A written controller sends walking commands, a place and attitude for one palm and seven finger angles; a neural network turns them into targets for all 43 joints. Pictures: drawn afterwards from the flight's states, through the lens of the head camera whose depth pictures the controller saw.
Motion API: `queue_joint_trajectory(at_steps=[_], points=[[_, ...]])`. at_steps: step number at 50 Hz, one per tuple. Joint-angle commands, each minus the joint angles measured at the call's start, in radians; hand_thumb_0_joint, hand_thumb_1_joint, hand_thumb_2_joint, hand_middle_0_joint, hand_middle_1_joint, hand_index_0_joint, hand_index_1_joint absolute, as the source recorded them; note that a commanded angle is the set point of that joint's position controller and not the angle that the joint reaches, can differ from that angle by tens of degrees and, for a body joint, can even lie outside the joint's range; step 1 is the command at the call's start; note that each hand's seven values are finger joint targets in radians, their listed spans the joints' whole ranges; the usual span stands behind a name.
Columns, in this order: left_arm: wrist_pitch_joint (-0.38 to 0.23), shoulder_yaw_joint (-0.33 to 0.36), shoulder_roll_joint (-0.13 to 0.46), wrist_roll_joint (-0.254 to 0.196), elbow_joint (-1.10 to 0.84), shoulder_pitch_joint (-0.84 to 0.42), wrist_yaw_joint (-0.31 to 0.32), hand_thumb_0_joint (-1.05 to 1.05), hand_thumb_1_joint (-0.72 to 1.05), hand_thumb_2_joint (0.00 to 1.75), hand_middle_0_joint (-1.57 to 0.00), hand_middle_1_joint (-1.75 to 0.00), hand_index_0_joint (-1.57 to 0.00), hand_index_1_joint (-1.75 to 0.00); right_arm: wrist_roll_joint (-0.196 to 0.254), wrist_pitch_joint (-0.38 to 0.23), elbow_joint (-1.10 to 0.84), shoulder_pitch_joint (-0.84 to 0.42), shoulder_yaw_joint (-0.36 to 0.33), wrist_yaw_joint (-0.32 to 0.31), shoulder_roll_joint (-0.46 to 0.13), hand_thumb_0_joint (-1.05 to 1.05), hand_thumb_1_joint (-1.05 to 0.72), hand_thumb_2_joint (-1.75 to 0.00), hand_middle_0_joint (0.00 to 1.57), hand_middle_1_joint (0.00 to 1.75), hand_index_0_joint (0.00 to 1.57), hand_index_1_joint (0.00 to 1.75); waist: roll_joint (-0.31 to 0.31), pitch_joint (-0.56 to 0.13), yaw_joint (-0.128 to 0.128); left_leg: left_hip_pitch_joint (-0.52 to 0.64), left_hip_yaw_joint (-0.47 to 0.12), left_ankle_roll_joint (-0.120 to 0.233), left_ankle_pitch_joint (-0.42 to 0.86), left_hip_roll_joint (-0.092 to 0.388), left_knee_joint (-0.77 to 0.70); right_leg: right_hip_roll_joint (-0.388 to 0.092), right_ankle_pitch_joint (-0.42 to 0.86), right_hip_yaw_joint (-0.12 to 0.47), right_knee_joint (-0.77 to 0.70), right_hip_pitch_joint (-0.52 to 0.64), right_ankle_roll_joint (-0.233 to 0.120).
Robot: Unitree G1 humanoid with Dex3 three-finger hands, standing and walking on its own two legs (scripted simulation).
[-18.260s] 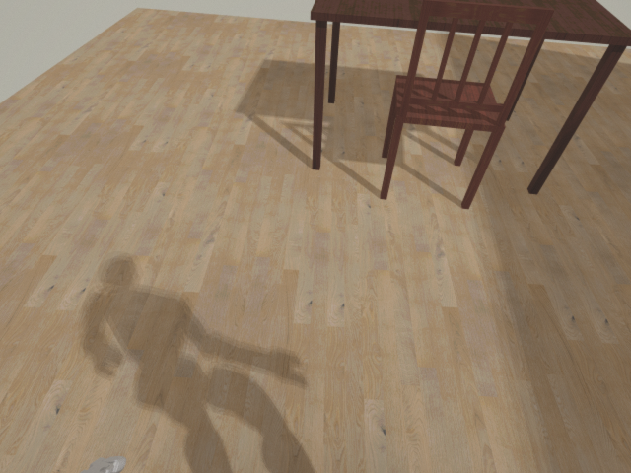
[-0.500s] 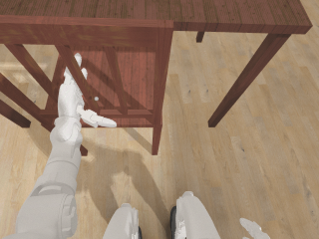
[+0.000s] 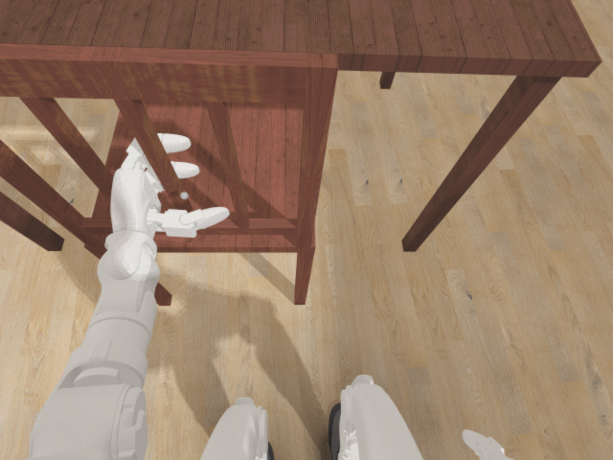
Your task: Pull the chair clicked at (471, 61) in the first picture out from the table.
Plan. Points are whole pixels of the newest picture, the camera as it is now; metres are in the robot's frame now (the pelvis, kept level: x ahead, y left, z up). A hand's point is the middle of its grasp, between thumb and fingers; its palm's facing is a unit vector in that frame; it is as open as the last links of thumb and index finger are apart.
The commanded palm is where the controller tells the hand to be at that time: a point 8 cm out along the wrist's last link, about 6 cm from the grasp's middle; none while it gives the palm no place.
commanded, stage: hook a spindle and tug to test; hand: left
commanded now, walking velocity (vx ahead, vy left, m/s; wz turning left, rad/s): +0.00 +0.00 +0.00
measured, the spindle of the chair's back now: (166, 174) +0.48 +0.18 +0.01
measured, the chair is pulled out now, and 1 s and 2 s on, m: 0.00 0.04 0.14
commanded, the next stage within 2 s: step backward, pulling the chair out in 0.90 s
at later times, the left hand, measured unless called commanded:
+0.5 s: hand (184, 200) +0.44 +0.15 +0.02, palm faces +0.01 -1.00 -0.01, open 5.2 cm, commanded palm +0.40 +0.18 +0.02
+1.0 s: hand (185, 227) +0.40 +0.14 +0.02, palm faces -0.01 -1.00 -0.01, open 5.2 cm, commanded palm +0.38 +0.19 +0.02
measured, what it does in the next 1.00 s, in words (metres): stands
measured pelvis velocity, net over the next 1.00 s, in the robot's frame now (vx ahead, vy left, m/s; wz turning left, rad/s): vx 0.03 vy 0.01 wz -0.01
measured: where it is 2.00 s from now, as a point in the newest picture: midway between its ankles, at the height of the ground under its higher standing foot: outside the picture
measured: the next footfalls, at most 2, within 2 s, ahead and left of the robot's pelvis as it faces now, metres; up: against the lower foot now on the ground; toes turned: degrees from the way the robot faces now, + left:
none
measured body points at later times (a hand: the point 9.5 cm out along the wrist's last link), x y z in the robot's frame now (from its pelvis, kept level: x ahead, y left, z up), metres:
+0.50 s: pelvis +0.02 +0.01 +0.01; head +0.16 +0.01 +0.44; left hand +0.43 +0.20 +0.02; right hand +0.11 -0.25 -0.11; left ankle -0.02 +0.09 -0.63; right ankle +0.05 -0.12 -0.63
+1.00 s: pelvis +0.03 +0.01 +0.01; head +0.16 +0.01 +0.44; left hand +0.39 +0.20 +0.02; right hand +0.15 -0.24 -0.11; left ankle -0.02 +0.09 -0.63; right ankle +0.05 -0.12 -0.63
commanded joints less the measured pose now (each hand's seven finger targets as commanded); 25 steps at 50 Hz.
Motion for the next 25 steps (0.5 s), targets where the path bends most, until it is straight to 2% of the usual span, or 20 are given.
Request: queue_joint_trajectory(at_steps=[1,2,3,5,6,7,10,12,13,15,16,17,19,22,23,24,25], points=[[-0.097,-0.040,0.082,0.007,-0.267,-0.264,-0.043,0.00,0.40,0.68,-0.50,-1.45,-0.50,-1.45,0.002,-0.024,-0.077,0.108,-0.060,-0.007,-0.157,0.00,-0.90,-0.90,0.20,0.30,0.20,0.30,0.034,-0.514,-0.024,0.262,-0.070,-0.051,0.561,0.005,-0.161,0.031,0.352,0.051,-0.085,0.401,-0.018],[-0.099,-0.044,0.087,0.009,-0.279,-0.251,-0.046,0.00,0.45,0.71,-0.50,-1.45,-0.50,-1.45,0.004,-0.025,-0.079,0.108,-0.060,-0.009,-0.159,0.00,-0.90,-0.90,0.20,0.30,0.20,0.30,0.043,-0.524,-0.021,0.271,-0.073,-0.053,0.578,0.007,-0.161,0.031,0.361,0.050,-0.079,0.403,-0.020],[-0.097,-0.052,0.069,0.008,-0.281,-0.230,-0.047,0.00,0.51,0.73,-0.50,-1.45,-0.50,-1.45,0.005,-0.024,-0.082,0.107,-0.060,-0.006,-0.154,0.00,-0.90,-0.90,0.20,0.30,0.20,0.30,0.058,-0.517,-0.017,0.288,-0.075,-0.056,0.602,0.009,-0.165,0.030,0.363,0.046,-0.079,0.391,-0.020],[-0.093,-0.083,0.035,0.003,-0.303,-0.234,-0.049,0.00,0.62,0.78,-0.50,-1.45,-0.50,-1.45,0.005,-0.023,-0.078,0.103,-0.062,-0.004,-0.151,0.00,-0.90,-0.90,0.20,0.30,0.20,0.30,0.063,-0.502,-0.028,0.308,-0.079,-0.061,0.632,0.016,-0.164,0.031,0.365,0.041,-0.083,0.371,-0.017],[-0.092,-0.078,0.040,0.001,-0.305,-0.221,-0.048,0.00,0.68,0.80,-0.50,-1.45,-0.50,-1.45,0.007,-0.023,-0.079,0.103,-0.063,-0.003,-0.152,0.00,-0.90,-0.90,0.20,0.30,0.20,0.30,0.066,-0.495,-0.022,0.307,-0.077,-0.062,0.627,0.015,-0.166,0.031,0.360,0.042,-0.087,0.373,-0.018],[-0.090,-0.083,0.038,0.001,-0.306,-0.223,-0.046,0.00,0.73,0.83,-0.50,-1.45,-0.50,-1.45,0.006,-0.023,-0.078,0.107,-0.063,-0.005,-0.154,0.00,-0.90,-0.90,0.20,0.30,0.20,0.30,0.049,-0.492,-0.029,0.310,-0.084,-0.062,0.644,0.018,-0.165,0.033,0.366,0.036,-0.081,0.368,-0.019],[-0.085,-0.069,0.050,0.005,-0.307,-0.215,-0.039,0.00,0.90,0.90,-0.50,-1.45,-0.50,-1.45,0.005,-0.021,-0.076,0.109,-0.065,-0.005,-0.153,0.00,-0.90,-0.90,0.20,0.30,0.20,0.30,0.044,-0.489,-0.027,0.292,-0.077,-0.060,0.639,0.014,-0.161,0.031,0.382,0.042,-0.083,0.383,-0.016],[-0.087,-0.047,0.074,0.008,-0.308,-0.183,-0.035,0.00,0.90,0.90,-0.50,-1.45,-0.50,-1.45,0.005,-0.020,-0.077,0.111,-0.065,-0.006,-0.155,0.00,-0.90,-0.90,0.20,0.30,0.20,0.30,0.039,-0.498,-0.018,0.286,-0.077,-0.059,0.652,0.013,-0.160,0.032,0.398,0.044,-0.077,0.396,-0.018],[-0.086,-0.062,0.057,0.010,-0.313,-0.173,-0.038,0.00,0.90,0.90,-0.50,-1.45,-0.50,-1.45,0.006,-0.020,-0.079,0.109,-0.063,-0.004,-0.151,0.00,-0.90,-0.90,0.20,0.30,0.20,0.30,0.061,-0.491,-0.016,0.302,-0.078,-0.064,0.677,0.015,-0.163,0.030,0.401,0.042,-0.075,0.386,-0.019],[-0.080,-0.065,0.045,0.005,-0.313,-0.149,-0.042,0.00,0.90,0.90,-0.50,-1.45,-0.50,-1.45,0.006,-0.019,-0.079,0.106,-0.064,-0.002,-0.147,0.00,-0.90,-0.90,0.20,0.30,0.20,0.30,0.055,-0.485,-0.012,0.305,-0.077,-0.067,0.690,0.016,-0.164,0.031,0.404,0.038,-0.077,0.389,-0.020],[-0.079,-0.050,0.057,0.003,-0.321,-0.121,-0.043,0.00,0.90,0.90,-0.50,-1.45,-0.50,-1.45,0.006,-0.017,-0.087,0.105,-0.065,-0.001,-0.148,0.00,-0.90,-0.90,0.20,0.30,0.20,0.30,0.036,-0.493,-0.004,0.292,-0.073,-0.062,0.682,0.015,-0.165,0.031,0.410,0.041,-0.079,0.410,-0.019],[-0.077,-0.055,0.061,0.004,-0.333,-0.110,-0.045,0.00,0.90,0.90,-0.50,-1.45,-0.50,-1.45,0.008,-0.017,-0.094,0.104,-0.066,-0.002,-0.150,0.00,-0.90,-0.90,0.20,0.30,0.20,0.30,0.045,-0.501,-0.002,0.302,-0.077,-0.064,0.700,0.016,-0.168,0.032,0.419,0.042,-0.076,0.415,-0.021],[-0.073,-0.097,0.007,-0.002,-0.378,-0.076,-0.051,0.00,0.90,0.90,-0.50,-1.45,-0.50,-1.45,0.009,-0.018,-0.102,0.099,-0.068,0.004,-0.140,0.00,-0.90,-0.90,0.20,0.30,0.20,0.30,0.077,-0.523,0.002,0.356,-0.080,-0.072,0.758,0.023,-0.170,0.031,0.426,0.035,-0.080,0.399,-0.019],[-0.063,-0.063,0.044,-0.010,-0.394,0.003,-0.051,0.00,0.90,0.90,-0.50,-1.45,-0.50,-1.45,0.011,-0.017,-0.112,0.098,-0.069,0.004,-0.143,0.00,-0.90,-0.90,0.20,0.30,0.20,0.30,0.028,-0.519,0.015,0.317,-0.073,-0.065,0.750,0.021,-0.173,0.032,0.458,0.041,-0.080,0.448,-0.021],[-0.063,-0.071,0.037,-0.010,-0.407,0.001,-0.052,0.00,0.90,0.90,-0.50,-1.45,-0.50,-1.45,0.012,-0.018,-0.113,0.091,-0.066,0.004,-0.138,0.00,-0.90,-0.90,0.20,0.30,0.20,0.30,0.030,-0.508,0.012,0.296,-0.065,-0.059,0.726,0.018,-0.173,0.030,0.470,0.048,-0.082,0.461,-0.020],[-0.062,-0.060,0.046,-0.010,-0.402,0.015,-0.051,0.00,0.90,0.90,-0.50,-1.45,-0.50,-1.45,0.012,-0.018,-0.114,0.091,-0.065,0.004,-0.137,0.00,-0.90,-0.90,0.20,0.30,0.20,0.30,0.002,-0.489,0.013,0.272,-0.061,-0.054,0.700,0.016,-0.176,0.030,0.474,0.049,-0.083,0.476,-0.020],[-0.066,-0.051,0.057,-0.009,-0.421,0.038,-0.050,0.00,0.90,0.90,-0.50,-1.45,-0.50,-1.45,0.013,-0.019,-0.120,0.088,-0.065,0.003,-0.137,0.00,-0.90,-0.90,0.20,0.30,0.20,0.30,0.005,-0.488,0.022,0.265,-0.062,-0.055,0.698,0.016,-0.181,0.029,0.474,0.051,-0.080,0.487,-0.021]])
